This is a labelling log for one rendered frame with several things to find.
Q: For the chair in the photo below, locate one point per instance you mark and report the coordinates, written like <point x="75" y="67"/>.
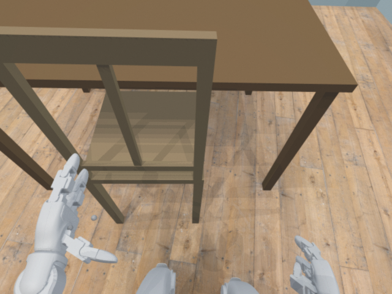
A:
<point x="141" y="137"/>

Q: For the table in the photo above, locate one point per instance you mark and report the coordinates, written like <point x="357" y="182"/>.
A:
<point x="262" y="45"/>

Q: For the right robot hand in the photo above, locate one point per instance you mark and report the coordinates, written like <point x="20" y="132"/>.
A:
<point x="319" y="277"/>

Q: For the left robot hand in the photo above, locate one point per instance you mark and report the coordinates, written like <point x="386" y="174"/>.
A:
<point x="60" y="211"/>

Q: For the left robot forearm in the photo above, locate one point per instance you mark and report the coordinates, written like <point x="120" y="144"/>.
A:
<point x="44" y="274"/>

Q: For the robot left shin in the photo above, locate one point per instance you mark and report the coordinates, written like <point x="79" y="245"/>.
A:
<point x="162" y="265"/>

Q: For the robot left thigh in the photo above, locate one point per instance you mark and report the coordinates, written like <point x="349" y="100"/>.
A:
<point x="158" y="281"/>

